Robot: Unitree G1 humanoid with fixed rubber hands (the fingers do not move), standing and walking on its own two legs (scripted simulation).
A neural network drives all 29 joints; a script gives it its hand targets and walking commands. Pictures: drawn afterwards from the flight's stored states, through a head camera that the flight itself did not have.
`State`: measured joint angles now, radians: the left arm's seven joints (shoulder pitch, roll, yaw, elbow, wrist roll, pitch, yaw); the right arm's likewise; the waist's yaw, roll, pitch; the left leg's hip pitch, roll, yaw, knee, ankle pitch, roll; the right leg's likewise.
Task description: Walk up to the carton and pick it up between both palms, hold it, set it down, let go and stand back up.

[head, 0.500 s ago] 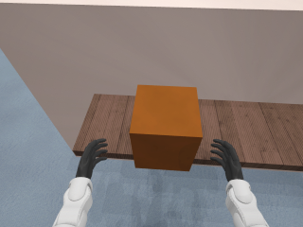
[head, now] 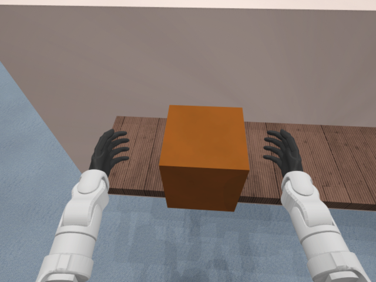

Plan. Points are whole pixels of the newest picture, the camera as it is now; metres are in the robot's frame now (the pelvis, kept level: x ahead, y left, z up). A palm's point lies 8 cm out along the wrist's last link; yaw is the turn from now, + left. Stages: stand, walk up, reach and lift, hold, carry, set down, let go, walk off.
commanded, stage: reach and lift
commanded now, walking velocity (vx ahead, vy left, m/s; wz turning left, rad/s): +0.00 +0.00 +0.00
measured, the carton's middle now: (202, 160) +0.39 +0.00 -0.01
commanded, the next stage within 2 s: none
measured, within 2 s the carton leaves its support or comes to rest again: neither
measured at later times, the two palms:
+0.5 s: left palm (102, 124) +0.40 +0.21 +0.12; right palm (287, 125) +0.40 -0.18 +0.11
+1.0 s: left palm (107, 114) +0.42 +0.21 +0.12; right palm (284, 119) +0.42 -0.18 +0.11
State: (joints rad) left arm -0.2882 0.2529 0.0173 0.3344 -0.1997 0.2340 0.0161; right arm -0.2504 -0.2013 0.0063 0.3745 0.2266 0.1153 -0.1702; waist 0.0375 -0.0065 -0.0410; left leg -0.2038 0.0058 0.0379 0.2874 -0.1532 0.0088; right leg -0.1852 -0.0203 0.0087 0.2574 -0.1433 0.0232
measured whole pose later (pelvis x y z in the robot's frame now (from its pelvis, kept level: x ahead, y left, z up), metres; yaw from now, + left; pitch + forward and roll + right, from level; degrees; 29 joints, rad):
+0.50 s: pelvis +0.00 +0.00 +0.00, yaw +0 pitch +7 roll +0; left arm -0.67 0.31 0.07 0.60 -0.22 0.37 0.03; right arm -0.66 -0.20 -0.04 0.61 0.20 0.28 -0.18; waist 0.01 0.00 -0.08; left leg -0.26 0.01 0.03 0.26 -0.12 0.00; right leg -0.24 -0.02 0.00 0.23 -0.11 0.02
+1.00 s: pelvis -0.01 -0.01 +0.00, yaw +1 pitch +10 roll +0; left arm -0.87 0.32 0.10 0.90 -0.18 0.26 -0.01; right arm -0.81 -0.19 -0.08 0.80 0.15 0.25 -0.15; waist -0.02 0.01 -0.09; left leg -0.29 0.01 0.01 0.18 -0.06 0.00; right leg -0.25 -0.02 -0.01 0.12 -0.05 0.02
